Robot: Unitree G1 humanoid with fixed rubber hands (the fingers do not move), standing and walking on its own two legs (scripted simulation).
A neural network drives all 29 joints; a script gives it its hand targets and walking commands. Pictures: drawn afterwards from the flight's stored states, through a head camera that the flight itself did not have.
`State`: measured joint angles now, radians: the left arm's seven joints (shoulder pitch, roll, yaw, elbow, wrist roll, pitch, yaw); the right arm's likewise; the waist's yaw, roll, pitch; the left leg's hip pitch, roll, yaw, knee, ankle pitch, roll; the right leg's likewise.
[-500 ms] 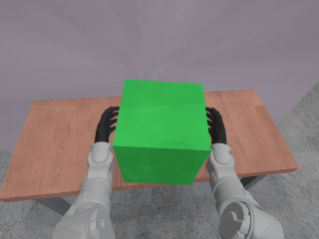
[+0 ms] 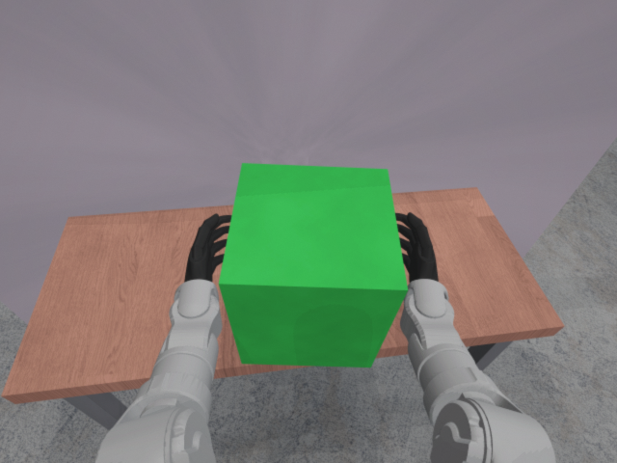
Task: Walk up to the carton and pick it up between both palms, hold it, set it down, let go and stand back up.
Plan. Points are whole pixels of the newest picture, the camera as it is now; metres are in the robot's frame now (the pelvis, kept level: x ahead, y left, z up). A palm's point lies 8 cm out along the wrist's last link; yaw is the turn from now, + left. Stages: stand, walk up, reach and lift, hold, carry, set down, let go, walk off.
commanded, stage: reach and lift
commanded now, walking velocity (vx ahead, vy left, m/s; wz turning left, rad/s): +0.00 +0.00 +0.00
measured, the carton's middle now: (310, 271) +0.41 +0.04 -0.01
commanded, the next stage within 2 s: hold in 1.90 s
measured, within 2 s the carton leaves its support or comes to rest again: neither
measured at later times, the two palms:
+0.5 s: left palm (197, 241) +0.36 +0.18 +0.11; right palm (437, 251) +0.38 -0.12 +0.10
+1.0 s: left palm (175, 231) +0.34 +0.19 +0.15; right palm (435, 246) +0.36 -0.11 +0.13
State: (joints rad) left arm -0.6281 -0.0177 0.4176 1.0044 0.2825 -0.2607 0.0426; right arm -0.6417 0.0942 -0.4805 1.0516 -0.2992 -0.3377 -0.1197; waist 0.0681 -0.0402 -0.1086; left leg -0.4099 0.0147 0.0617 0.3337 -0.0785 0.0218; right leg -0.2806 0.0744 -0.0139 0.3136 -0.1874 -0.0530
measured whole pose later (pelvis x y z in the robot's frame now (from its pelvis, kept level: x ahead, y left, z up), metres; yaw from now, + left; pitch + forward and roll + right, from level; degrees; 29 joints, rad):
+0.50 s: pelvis +0.00 +0.01 +0.00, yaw +0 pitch -2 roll -1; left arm -0.59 -0.05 0.31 0.66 0.26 0.14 0.06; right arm -0.62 0.02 -0.25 0.92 -0.04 -0.11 -0.13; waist 0.04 -0.06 -0.04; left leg -0.18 0.00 0.06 0.31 -0.10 0.03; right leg -0.04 0.06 -0.01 0.26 -0.19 -0.04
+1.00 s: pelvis -0.01 +0.01 +0.00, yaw +3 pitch -6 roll +0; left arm -0.56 -0.06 0.29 0.28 0.33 0.47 -0.01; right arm -0.60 0.03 -0.12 0.70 0.04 0.09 -0.17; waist -0.02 -0.07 0.04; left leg -0.11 -0.02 0.03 0.30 -0.08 0.03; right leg 0.04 0.05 -0.05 0.26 -0.20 -0.04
